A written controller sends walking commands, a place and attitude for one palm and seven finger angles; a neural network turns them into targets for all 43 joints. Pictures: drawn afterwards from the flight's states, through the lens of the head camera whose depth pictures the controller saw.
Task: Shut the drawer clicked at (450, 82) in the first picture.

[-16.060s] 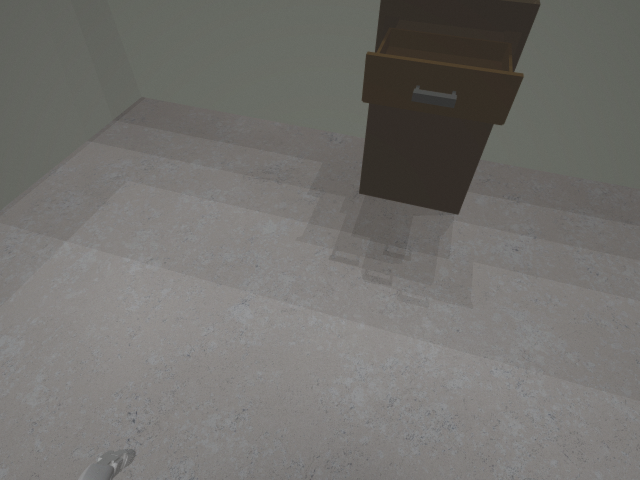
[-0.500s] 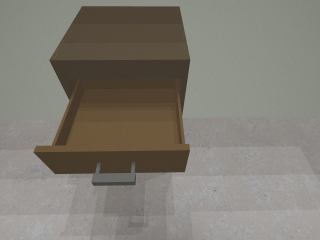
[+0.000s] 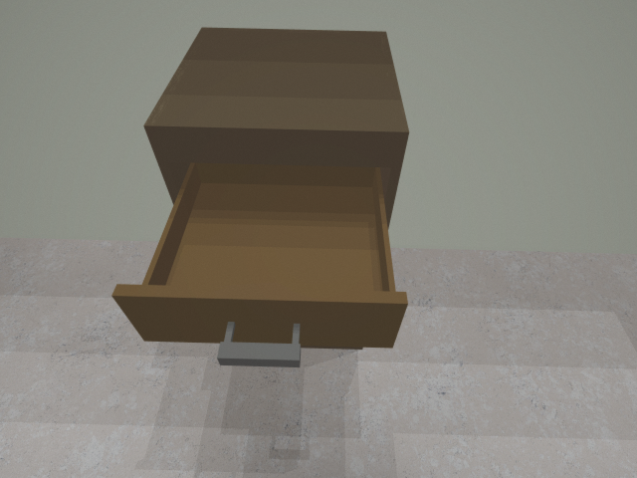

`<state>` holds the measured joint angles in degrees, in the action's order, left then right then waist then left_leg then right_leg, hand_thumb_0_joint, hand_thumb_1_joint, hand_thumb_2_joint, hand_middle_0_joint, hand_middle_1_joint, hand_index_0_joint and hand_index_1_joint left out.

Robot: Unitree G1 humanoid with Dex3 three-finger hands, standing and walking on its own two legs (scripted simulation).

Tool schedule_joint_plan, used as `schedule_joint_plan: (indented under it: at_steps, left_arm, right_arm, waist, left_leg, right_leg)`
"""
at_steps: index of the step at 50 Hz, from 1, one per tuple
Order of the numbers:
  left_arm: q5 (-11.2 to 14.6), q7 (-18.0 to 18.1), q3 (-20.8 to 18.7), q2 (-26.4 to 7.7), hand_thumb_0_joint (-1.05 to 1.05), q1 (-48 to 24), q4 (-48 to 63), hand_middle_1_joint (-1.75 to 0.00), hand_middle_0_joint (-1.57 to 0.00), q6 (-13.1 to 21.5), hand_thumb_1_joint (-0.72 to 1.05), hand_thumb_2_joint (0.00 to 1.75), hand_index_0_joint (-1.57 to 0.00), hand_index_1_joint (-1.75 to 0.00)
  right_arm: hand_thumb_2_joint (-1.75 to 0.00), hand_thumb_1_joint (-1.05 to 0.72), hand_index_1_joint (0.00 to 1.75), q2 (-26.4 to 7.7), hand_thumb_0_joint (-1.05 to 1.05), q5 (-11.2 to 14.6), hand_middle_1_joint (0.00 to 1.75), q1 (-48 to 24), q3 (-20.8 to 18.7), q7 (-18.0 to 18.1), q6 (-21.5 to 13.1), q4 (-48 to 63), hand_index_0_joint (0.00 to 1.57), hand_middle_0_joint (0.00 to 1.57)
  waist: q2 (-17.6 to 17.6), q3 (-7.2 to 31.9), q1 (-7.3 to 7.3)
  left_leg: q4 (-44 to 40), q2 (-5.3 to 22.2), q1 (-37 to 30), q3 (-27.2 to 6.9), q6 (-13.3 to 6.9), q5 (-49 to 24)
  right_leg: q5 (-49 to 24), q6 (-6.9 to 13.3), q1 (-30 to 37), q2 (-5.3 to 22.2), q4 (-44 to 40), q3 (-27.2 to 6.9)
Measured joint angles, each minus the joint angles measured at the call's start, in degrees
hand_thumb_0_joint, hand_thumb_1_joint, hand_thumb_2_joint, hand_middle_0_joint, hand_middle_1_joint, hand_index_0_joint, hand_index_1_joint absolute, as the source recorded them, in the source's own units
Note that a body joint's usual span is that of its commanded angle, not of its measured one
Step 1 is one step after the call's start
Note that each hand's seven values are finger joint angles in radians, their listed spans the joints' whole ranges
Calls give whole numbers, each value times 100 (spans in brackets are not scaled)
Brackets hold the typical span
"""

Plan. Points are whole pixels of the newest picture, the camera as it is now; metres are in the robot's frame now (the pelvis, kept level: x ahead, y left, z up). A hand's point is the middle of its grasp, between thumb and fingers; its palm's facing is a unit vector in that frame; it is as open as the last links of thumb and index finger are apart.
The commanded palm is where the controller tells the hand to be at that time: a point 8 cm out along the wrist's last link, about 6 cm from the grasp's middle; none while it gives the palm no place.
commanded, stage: come to a stop and stand still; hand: left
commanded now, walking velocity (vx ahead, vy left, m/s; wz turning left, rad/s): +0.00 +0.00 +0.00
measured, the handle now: (261, 341) +0.32 +0.11 -0.06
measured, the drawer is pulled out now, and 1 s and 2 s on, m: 0.30 0.30 0.30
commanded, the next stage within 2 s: look again from close up in 1.32 s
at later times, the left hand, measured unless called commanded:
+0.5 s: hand out of the picture +0.02 +0.14 -0.17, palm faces +0.03 -0.98 -0.20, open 7.3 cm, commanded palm none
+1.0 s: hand out of the picture +0.01 +0.12 -0.17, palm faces +0.03 -0.98 -0.20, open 7.3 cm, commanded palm none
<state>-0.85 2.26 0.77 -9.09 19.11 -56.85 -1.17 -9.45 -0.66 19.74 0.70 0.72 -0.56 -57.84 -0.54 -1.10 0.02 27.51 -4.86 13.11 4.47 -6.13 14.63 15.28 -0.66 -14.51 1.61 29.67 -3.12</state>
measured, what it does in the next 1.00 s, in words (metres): shifts its weight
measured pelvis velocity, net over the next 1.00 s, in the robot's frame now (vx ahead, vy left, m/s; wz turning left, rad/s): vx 0.01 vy -0.05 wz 0.01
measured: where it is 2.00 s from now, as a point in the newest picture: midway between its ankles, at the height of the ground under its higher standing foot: outside the picture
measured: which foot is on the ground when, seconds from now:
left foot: down 0.00-1.00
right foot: down 0.00-1.00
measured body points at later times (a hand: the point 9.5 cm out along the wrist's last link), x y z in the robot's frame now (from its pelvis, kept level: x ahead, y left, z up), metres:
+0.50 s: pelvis +0.02 -0.02 +0.00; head +0.02 -0.02 +0.45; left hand +0.02 +0.20 -0.15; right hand +0.03 -0.25 -0.15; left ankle +0.00 +0.05 -0.74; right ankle +0.01 -0.15 -0.74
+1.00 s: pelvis +0.01 -0.05 +0.01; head +0.02 -0.05 +0.46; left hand +0.01 +0.17 -0.15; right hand +0.01 -0.26 -0.16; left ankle +0.00 +0.05 -0.74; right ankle +0.01 -0.15 -0.74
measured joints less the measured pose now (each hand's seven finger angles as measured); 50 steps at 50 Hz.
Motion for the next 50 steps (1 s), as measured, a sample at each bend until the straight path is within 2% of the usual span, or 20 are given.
schedule_joint_plan:
  at_steps: [7,12,50]
  left_arm:
    - [10,27,32,91,1,45,-232,-30,-20,31,91,90,-20,-30]
    - [6,35,46,142,1,14,-305,-30,-20,62,91,90,-20,-30]
    - [39,27,62,94,1,-113,-484,-30,-20,174,92,90,-20,-30]
  right_arm:
    - [-90,-91,30,44,1,21,30,-122,7,52,-47,-189,20,20]
    - [-90,-92,30,18,1,35,30,-212,-6,63,-75,-283,20,20]
    - [-90,-91,30,138,0,55,30,-232,17,66,-112,-724,20,20]
  waist:
    - [14,6,15]
    - [23,30,24]
    - [29,21,-10]
  left_leg:
    - [-132,-5,-182,-44,35,1]
    - [-178,14,-254,-69,72,16]
    - [-367,302,-407,-228,419,-92]
  right_leg:
    - [6,-113,185,10,-122,34]
    - [28,-118,254,-7,-156,55]
    - [-80,210,430,-290,-380,217]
